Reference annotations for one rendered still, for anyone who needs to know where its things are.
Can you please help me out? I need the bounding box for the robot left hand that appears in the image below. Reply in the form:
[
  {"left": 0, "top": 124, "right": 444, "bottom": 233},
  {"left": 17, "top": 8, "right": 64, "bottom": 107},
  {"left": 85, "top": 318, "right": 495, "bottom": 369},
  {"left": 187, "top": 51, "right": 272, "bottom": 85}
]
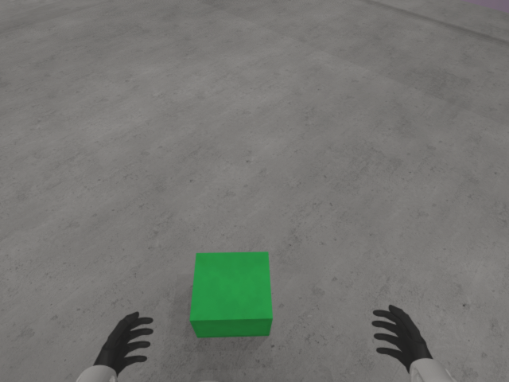
[{"left": 93, "top": 312, "right": 153, "bottom": 377}]

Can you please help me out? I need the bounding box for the left robot forearm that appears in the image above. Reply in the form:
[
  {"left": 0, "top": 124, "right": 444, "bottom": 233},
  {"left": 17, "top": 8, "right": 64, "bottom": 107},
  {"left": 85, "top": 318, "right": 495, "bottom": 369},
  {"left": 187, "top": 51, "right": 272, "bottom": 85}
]
[{"left": 76, "top": 365, "right": 117, "bottom": 382}]

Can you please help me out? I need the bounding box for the carton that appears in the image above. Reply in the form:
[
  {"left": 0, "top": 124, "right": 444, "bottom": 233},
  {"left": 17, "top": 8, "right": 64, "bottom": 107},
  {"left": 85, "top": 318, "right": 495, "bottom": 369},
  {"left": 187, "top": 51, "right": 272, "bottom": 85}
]
[{"left": 189, "top": 251, "right": 273, "bottom": 338}]

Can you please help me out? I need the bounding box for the right robot forearm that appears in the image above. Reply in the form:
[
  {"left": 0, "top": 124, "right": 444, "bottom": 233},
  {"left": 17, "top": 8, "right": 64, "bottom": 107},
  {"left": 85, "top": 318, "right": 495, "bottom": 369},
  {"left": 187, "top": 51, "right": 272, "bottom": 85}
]
[{"left": 409, "top": 358, "right": 457, "bottom": 382}]

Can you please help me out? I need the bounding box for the robot right hand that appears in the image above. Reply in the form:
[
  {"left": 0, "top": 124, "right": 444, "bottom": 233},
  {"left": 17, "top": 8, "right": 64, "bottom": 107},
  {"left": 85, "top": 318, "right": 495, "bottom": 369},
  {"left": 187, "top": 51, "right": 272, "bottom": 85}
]
[{"left": 372, "top": 305, "right": 433, "bottom": 374}]

